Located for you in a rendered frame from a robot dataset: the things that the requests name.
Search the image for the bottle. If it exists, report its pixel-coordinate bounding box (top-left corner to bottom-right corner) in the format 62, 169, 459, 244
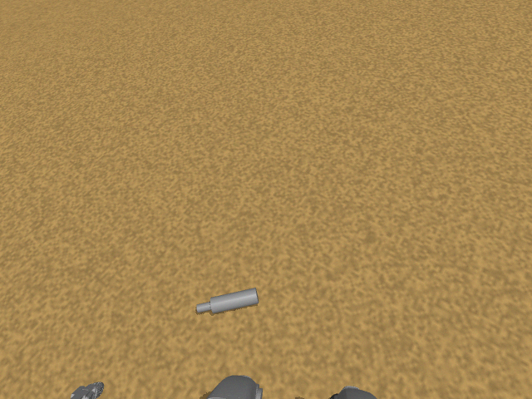
196, 288, 259, 313

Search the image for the left robot hand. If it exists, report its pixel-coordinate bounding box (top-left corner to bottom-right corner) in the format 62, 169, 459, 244
71, 382, 104, 399

